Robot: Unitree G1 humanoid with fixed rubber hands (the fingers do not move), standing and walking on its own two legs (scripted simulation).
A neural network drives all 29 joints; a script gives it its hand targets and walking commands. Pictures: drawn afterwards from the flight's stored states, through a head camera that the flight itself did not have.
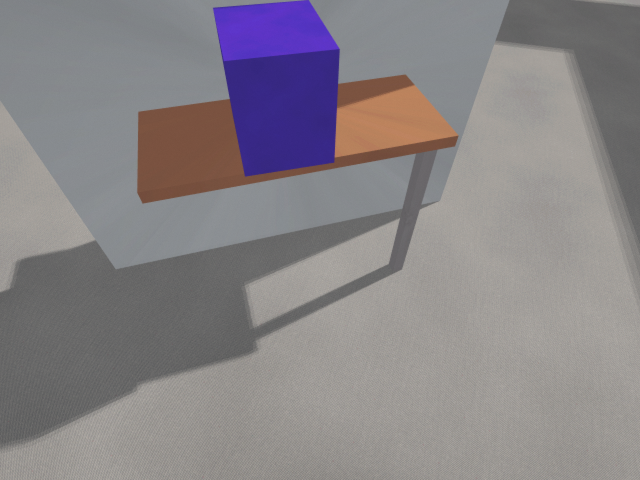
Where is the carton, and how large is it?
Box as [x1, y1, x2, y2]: [213, 0, 339, 176]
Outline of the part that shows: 308,0 213,8 245,176 333,162 339,49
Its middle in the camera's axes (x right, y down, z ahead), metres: -0.11 -0.35 +0.90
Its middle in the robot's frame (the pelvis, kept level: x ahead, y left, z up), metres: +0.90 +0.14 +0.00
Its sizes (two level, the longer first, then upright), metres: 0.258 0.219 0.274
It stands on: a table, 0.64 m high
